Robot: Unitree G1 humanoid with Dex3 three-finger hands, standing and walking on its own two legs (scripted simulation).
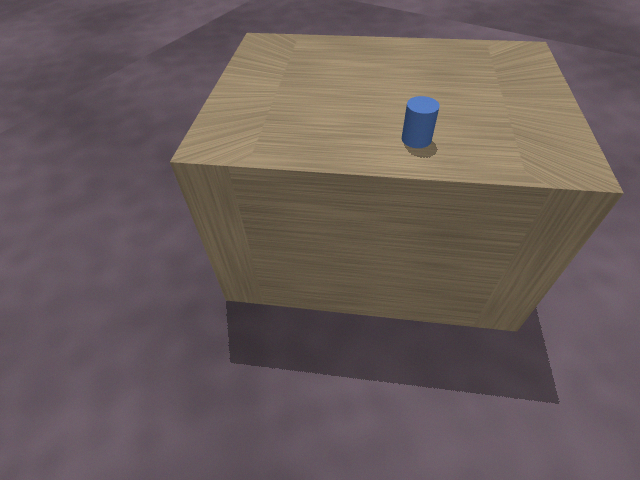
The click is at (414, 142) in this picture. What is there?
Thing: squat round
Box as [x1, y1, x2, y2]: [402, 96, 439, 147]
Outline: 417,96 409,99 407,102 402,132 402,141 405,144 412,147 424,147 428,145 431,141 439,105 432,98 425,96
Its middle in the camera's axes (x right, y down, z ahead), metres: +0.24 -0.29 +0.96
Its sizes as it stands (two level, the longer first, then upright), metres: 0.075 0.075 0.098
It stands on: a support 0.65 m high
